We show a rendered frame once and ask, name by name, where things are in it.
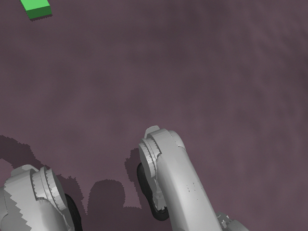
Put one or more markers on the left robot foot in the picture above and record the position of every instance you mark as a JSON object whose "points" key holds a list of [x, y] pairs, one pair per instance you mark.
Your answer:
{"points": [[76, 218]]}

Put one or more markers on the right robot foot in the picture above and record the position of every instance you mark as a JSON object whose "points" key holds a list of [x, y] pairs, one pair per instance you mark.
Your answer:
{"points": [[160, 215]]}

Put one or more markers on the right robot hand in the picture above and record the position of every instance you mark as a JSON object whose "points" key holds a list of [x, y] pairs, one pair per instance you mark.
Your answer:
{"points": [[230, 224]]}

